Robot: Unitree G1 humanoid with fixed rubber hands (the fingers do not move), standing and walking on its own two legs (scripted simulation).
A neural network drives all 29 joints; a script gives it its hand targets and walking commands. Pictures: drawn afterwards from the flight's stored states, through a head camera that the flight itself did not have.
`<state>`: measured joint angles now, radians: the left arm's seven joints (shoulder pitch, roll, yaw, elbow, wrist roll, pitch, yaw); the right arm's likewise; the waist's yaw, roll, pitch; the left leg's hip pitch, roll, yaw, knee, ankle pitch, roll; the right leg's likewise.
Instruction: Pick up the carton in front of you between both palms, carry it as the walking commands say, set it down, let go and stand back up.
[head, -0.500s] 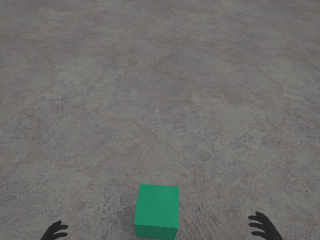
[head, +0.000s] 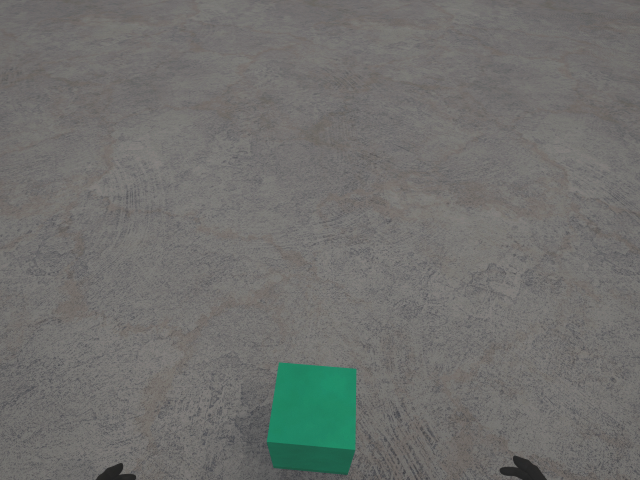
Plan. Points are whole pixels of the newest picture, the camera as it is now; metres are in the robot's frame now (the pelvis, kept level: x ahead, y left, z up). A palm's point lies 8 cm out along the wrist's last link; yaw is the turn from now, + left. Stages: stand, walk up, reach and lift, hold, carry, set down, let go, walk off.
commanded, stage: stand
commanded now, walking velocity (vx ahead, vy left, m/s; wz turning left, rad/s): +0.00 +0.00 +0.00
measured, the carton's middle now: (313, 419) +0.41 +0.00 -0.65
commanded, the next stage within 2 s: none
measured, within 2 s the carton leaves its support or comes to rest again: neither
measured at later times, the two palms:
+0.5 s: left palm out of the picture +0.07 +0.29 -0.10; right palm out of the picture +0.07 -0.29 -0.10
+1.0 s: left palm out of the picture +0.06 +0.29 -0.10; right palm out of the picture +0.06 -0.30 -0.10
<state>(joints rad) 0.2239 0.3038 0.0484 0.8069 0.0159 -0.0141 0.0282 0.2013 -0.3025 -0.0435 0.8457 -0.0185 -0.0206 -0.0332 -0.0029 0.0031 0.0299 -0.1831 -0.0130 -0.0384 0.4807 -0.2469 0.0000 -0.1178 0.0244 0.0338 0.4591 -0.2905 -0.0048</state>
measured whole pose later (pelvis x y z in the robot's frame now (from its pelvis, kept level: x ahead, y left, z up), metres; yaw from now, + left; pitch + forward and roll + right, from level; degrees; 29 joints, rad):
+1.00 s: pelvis -0.02 +0.00 +0.01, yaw +0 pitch -3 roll +0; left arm 0.19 0.34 0.03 0.96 0.00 -0.02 0.03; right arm 0.17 -0.34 -0.02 0.99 0.00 -0.02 -0.03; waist 0.00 0.00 0.04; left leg -0.15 -0.01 -0.04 0.38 -0.17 0.00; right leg -0.09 0.02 0.03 0.37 -0.22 -0.01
